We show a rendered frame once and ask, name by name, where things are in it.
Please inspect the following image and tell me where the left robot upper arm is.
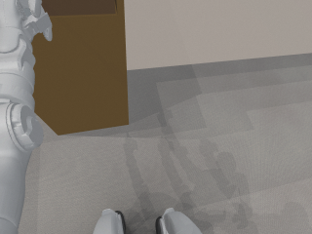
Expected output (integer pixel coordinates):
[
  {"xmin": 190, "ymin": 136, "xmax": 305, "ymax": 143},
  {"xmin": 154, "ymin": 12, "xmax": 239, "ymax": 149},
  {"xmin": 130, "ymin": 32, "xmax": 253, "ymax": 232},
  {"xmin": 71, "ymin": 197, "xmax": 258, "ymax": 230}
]
[{"xmin": 0, "ymin": 102, "xmax": 44, "ymax": 234}]

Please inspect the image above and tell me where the right robot thigh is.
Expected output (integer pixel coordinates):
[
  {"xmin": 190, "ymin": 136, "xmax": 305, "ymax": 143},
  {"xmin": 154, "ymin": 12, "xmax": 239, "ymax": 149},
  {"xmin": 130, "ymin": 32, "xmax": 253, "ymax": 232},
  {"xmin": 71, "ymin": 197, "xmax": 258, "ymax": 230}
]
[{"xmin": 159, "ymin": 211, "xmax": 202, "ymax": 234}]

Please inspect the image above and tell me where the drawer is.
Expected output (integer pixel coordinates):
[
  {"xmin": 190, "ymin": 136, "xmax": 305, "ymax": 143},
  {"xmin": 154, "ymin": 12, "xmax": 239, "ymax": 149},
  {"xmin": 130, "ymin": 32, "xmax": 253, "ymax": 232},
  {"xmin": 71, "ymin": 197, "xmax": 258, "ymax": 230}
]
[{"xmin": 41, "ymin": 0, "xmax": 116, "ymax": 17}]

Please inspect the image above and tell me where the handle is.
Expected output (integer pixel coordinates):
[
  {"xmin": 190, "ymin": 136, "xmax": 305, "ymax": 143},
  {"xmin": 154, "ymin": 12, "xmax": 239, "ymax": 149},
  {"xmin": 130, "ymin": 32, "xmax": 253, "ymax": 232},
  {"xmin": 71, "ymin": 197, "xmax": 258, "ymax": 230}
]
[{"xmin": 23, "ymin": 8, "xmax": 32, "ymax": 17}]

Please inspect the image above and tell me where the robot thigh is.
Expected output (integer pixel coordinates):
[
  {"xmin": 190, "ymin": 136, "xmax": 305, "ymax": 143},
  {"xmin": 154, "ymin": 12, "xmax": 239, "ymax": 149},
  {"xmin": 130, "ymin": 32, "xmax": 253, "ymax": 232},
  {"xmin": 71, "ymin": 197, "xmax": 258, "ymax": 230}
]
[
  {"xmin": 159, "ymin": 211, "xmax": 202, "ymax": 234},
  {"xmin": 93, "ymin": 213, "xmax": 124, "ymax": 234}
]

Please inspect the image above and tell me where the left robot thigh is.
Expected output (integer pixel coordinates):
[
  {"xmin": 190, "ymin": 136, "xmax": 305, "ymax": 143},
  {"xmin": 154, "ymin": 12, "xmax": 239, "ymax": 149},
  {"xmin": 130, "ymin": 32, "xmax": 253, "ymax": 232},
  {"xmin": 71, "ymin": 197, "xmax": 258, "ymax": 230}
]
[{"xmin": 93, "ymin": 213, "xmax": 124, "ymax": 234}]

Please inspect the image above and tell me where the robot left hand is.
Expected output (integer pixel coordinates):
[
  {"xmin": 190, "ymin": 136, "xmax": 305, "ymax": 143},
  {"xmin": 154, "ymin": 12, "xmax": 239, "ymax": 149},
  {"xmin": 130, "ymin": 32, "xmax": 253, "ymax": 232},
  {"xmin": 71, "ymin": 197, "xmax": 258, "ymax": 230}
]
[{"xmin": 0, "ymin": 0, "xmax": 53, "ymax": 43}]

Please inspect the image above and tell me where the left robot forearm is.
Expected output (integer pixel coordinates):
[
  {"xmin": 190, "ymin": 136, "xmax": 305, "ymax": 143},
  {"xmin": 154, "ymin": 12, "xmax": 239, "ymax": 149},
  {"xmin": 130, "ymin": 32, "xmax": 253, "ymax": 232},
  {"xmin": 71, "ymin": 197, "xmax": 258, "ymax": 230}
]
[{"xmin": 0, "ymin": 27, "xmax": 36, "ymax": 113}]

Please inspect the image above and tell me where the cabinet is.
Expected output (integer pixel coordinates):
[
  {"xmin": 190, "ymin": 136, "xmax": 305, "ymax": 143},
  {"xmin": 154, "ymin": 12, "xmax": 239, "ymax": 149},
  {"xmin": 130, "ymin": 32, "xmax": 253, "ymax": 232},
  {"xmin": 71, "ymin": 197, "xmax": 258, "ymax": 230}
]
[{"xmin": 31, "ymin": 0, "xmax": 129, "ymax": 136}]

